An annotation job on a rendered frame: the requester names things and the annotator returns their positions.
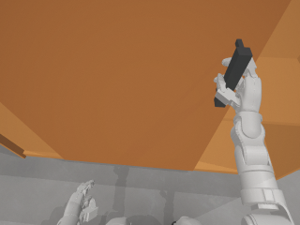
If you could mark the left robot hand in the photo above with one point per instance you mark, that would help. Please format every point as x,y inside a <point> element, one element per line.
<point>76,205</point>

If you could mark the robot right forearm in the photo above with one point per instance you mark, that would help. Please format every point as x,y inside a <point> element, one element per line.
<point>258,183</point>

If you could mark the robot right upper arm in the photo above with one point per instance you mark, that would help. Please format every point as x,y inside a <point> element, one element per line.
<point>262,219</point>

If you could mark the robot left forearm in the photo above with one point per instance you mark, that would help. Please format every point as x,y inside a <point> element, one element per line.
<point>69,220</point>

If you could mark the handle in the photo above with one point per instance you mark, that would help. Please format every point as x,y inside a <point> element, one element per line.
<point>238,64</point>

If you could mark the right robot hand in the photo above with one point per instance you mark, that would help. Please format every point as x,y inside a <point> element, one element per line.
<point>248,89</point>

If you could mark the wardrobe door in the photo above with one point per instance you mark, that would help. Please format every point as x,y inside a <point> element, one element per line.
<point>19,133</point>
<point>125,82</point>

